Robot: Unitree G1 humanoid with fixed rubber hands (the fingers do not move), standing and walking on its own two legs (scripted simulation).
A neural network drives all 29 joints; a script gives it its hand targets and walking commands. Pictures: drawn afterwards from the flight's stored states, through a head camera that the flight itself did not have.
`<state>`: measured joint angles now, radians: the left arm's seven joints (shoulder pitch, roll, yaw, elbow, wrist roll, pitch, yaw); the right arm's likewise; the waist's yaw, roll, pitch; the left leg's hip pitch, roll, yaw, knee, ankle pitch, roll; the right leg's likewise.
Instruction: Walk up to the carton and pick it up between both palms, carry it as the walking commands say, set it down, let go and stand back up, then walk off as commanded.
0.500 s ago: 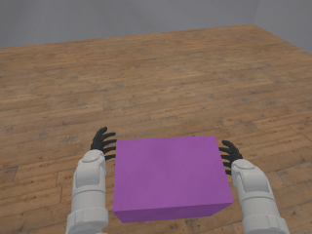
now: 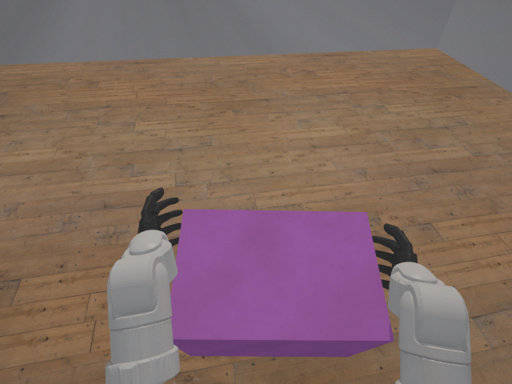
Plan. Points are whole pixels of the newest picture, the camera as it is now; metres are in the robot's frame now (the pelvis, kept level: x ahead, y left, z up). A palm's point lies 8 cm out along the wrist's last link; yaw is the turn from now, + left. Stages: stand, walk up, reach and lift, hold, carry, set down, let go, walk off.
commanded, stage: carry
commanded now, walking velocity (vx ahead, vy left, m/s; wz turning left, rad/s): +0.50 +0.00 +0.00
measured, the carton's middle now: (272, 289) +0.28 +0.02 +0.01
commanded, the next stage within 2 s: none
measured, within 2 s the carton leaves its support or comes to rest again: neither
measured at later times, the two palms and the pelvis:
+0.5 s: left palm (163, 150) +0.52 +0.26 +0.09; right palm (337, 164) +0.52 -0.10 +0.09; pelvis +0.26 +0.05 -0.01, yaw +1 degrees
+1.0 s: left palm (165, 87) +0.82 +0.33 +0.09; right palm (294, 93) +0.82 -0.02 +0.09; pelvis +0.56 +0.12 +0.00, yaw +3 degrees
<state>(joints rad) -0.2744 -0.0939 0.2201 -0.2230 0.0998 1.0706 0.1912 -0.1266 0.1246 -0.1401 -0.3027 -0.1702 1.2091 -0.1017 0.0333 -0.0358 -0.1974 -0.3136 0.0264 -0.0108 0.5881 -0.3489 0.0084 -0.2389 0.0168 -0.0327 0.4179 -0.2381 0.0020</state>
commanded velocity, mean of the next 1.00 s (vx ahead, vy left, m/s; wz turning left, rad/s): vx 0.50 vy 0.00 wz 0.00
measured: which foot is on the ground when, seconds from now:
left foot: up 0.00-0.14, down 0.16-0.48, up 0.50-0.70, down 0.72-1.00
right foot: down 0.00-0.20, up 0.22-0.46, down 0.48-0.74, up 0.76-1.00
